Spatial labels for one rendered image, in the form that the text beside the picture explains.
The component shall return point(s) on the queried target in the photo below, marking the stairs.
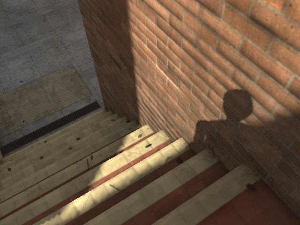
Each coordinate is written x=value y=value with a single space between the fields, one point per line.
x=102 y=170

